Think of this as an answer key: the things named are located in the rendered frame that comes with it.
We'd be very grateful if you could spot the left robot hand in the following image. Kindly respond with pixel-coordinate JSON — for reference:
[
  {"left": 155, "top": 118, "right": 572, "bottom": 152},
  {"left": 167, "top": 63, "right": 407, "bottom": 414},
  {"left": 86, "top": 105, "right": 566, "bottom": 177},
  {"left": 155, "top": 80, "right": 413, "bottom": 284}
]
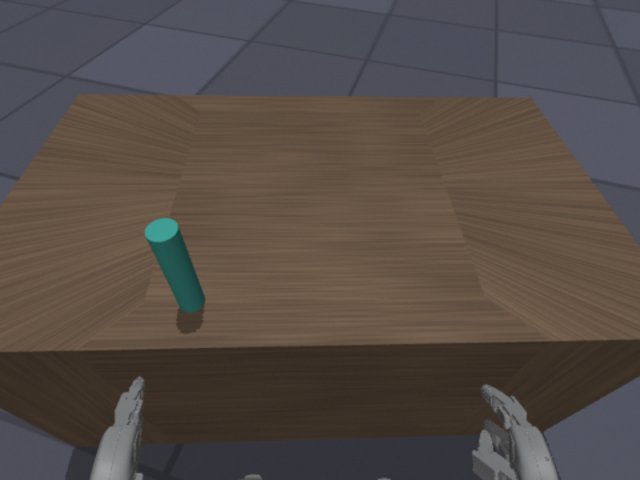
[{"left": 90, "top": 377, "right": 145, "bottom": 480}]

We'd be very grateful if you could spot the right robot hand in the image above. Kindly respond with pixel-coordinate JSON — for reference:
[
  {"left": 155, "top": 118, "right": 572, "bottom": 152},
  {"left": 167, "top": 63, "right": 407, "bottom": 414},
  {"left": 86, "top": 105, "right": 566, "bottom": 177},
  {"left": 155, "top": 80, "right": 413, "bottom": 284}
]
[{"left": 472, "top": 384, "right": 558, "bottom": 480}]

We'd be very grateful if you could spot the can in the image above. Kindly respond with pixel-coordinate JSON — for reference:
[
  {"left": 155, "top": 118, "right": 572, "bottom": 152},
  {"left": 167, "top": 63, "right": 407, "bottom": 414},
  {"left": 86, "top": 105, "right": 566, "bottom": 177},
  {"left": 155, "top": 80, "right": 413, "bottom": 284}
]
[{"left": 145, "top": 218, "right": 205, "bottom": 313}]

